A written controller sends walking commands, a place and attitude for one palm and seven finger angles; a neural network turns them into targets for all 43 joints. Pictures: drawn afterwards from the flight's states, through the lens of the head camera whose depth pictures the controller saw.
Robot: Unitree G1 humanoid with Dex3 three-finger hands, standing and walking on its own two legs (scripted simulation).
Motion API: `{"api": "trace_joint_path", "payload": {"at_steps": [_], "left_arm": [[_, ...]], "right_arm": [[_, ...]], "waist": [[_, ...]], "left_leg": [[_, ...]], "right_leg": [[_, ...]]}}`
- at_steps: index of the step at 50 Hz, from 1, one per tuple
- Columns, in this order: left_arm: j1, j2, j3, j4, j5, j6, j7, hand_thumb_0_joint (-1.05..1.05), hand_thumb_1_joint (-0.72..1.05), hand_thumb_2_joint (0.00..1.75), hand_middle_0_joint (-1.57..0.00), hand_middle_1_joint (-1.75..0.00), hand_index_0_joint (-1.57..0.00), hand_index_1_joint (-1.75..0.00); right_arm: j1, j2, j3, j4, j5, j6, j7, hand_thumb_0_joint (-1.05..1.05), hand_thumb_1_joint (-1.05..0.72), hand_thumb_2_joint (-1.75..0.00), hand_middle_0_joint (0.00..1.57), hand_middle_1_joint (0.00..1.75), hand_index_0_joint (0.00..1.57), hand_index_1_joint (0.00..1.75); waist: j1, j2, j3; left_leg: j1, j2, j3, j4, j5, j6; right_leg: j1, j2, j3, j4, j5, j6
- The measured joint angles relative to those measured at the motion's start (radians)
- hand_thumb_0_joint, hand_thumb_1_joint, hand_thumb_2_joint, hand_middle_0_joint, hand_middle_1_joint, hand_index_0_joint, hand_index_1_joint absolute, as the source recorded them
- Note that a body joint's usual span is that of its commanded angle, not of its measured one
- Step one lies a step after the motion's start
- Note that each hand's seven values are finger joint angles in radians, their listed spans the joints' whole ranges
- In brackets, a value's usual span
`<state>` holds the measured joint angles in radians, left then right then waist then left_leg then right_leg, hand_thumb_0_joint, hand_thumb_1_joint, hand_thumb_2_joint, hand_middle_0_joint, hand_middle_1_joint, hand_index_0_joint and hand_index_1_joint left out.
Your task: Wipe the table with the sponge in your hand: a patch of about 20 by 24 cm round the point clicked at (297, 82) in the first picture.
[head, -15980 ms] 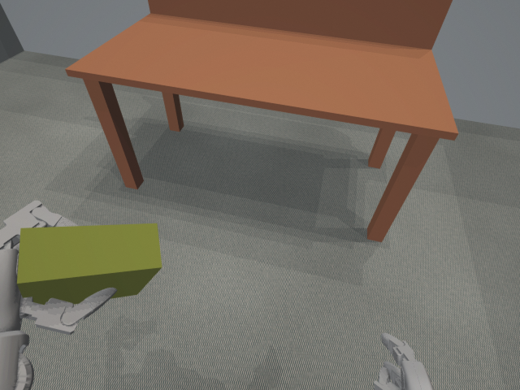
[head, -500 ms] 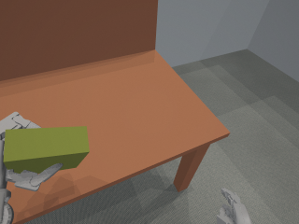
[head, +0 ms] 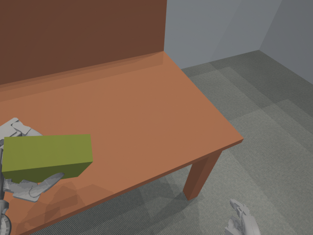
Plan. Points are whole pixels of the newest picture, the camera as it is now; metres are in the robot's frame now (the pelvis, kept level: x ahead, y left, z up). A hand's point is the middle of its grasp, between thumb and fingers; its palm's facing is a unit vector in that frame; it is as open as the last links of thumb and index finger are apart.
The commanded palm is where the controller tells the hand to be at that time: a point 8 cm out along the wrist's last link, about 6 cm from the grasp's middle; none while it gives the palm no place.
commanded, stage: shuffle to correct the standing spot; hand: left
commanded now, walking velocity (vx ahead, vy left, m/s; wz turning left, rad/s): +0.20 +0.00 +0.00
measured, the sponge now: (61, 160) +0.23 +0.20 +0.14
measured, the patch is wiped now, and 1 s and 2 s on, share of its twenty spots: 0.00 0.00 0.00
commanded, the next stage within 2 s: come to a stop and stand still in 0.62 s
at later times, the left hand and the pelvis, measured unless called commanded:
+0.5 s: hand (37, 157) +0.22 +0.24 +0.16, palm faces +0.38 -0.85 -0.38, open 9.5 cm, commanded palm +0.17 +0.28 +0.18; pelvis +0.00 +0.00 +0.00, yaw +0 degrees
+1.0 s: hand (42, 147) +0.24 +0.24 +0.16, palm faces +0.30 -0.88 -0.37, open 9.5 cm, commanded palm +0.17 +0.28 +0.18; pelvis -0.01 +0.01 +0.00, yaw -3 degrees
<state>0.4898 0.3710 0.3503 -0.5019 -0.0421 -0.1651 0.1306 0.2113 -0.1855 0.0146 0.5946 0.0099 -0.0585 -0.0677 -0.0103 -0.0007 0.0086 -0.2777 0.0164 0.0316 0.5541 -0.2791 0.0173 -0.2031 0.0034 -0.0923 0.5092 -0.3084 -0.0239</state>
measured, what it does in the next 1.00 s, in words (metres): stands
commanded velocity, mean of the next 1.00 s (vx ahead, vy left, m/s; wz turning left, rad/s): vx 0.14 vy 0.00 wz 0.00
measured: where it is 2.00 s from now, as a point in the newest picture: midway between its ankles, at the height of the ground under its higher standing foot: outside the picture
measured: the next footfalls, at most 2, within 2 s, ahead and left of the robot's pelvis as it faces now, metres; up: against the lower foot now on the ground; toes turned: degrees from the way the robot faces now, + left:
none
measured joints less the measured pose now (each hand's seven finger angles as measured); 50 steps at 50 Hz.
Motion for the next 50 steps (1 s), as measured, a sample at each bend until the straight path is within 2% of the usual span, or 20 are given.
{"api": "trace_joint_path", "payload": {"at_steps": [10,38,40,41,42,43,45,48,50], "left_arm": [[-0.020,-0.016,-0.012,0.017,-0.001,0.014,0.002,0.00,-0.44,1.02,-0.80,-1.35,-0.80,-1.35],[0.006,0.003,-0.001,-0.011,-0.010,0.013,0.003,0.00,-0.44,1.02,-0.80,-1.35,-0.80,-1.35],[-0.127,0.071,0.022,0.061,0.035,-0.013,-0.037,0.00,-0.44,1.02,-0.80,-1.35,-0.80,-1.35],[-0.198,0.091,0.040,0.120,0.037,-0.037,-0.041,0.00,-0.44,1.02,-0.80,-1.35,-0.80,-1.35],[-0.250,0.090,0.058,0.165,0.031,-0.047,-0.035,0.00,-0.44,1.02,-0.80,-1.35,-0.80,-1.35],[-0.279,0.075,0.074,0.188,0.022,-0.049,-0.025,0.00,-0.44,1.02,-0.80,-1.35,-0.80,-1.35],[-0.283,0.039,0.086,0.184,0.005,-0.050,-0.011,0.00,-0.44,1.02,-0.80,-1.35,-0.80,-1.35],[-0.196,-0.003,0.047,0.112,0.004,-0.062,-0.018,0.00,-0.44,1.02,-0.80,-1.35,-0.80,-1.35],[-0.127,-0.002,0.008,0.063,0.013,-0.076,-0.040,0.00,-0.44,1.02,-0.80,-1.35,-0.80,-1.35]], "right_arm": [[-0.008,0.004,0.009,-0.002,0.000,0.000,-0.004,0.01,-0.91,-0.90,0.20,0.30,0.20,0.30],[-0.003,-0.006,-0.002,-0.007,0.005,0.012,-0.003,0.01,-0.91,-0.90,0.20,0.30,0.20,0.30],[0.019,-0.001,-0.025,-0.004,-0.003,-0.027,0.000,0.01,-0.91,-0.90,0.20,0.30,0.20,0.30],[0.018,-0.002,-0.023,0.007,-0.001,-0.036,0.008,0.01,-0.91,-0.90,0.20,0.30,0.20,0.30],[0.011,-0.006,-0.019,0.015,0.005,-0.041,0.021,0.01,-0.91,-0.90,0.20,0.30,0.20,0.30],[0.005,-0.013,-0.015,0.017,0.008,-0.045,0.035,0.01,-0.91,-0.90,0.20,0.30,0.20,0.30],[-0.009,-0.013,-0.014,0.017,0.007,-0.055,0.057,0.01,-0.91,-0.90,0.20,0.30,0.20,0.30],[-0.019,-0.002,-0.016,-0.004,0.000,-0.070,0.079,0.01,-0.91,-0.90,0.20,0.30,0.20,0.30],[-0.013,0.010,-0.015,-0.019,-0.006,-0.083,0.085,0.01,-0.91,-0.90,0.20,0.30,0.20,0.30]], "waist": [[0.010,0.000,-0.007],[-0.008,-0.003,-0.009],[0.049,-0.005,0.007],[0.071,-0.011,0.019],[0.083,-0.014,0.032],[0.081,-0.011,0.043],[0.061,-0.025,0.062],[0.028,-0.048,0.074],[0.010,-0.058,0.072]], "left_leg": [[0.001,-0.001,-0.002,-0.002,0.001,0.002],[0.005,0.007,-0.001,0.009,-0.016,-0.006],[-0.031,0.018,0.002,0.067,-0.014,-0.004],[-0.043,0.015,0.000,0.094,-0.017,-0.005],[-0.039,0.011,0.004,0.091,-0.017,-0.002],[-0.022,0.007,0.009,0.060,-0.003,0.004],[0.013,-0.011,0.026,0.017,-0.014,0.018],[0.033,-0.036,0.056,-0.015,0.013,0.033],[0.034,-0.049,0.061,-0.030,0.023,0.037]], "right_leg": [[0.004,-0.001,-0.002,-0.007,0.004,0.002],[0.009,0.008,0.001,-0.001,-0.010,-0.004],[-0.004,0.019,0.002,0.005,-0.006,-0.009],[-0.008,0.022,0.009,0.010,-0.004,-0.014],[-0.007,0.024,0.019,0.013,-0.001,-0.016],[-0.004,0.027,0.026,0.017,0.001,-0.015],[-0.005,0.010,0.043,0.040,-0.008,-0.001],[-0.041,-0.018,0.064,0.114,-0.013,0.007],[-0.047,-0.029,0.057,0.108,-0.020,0.004]]}}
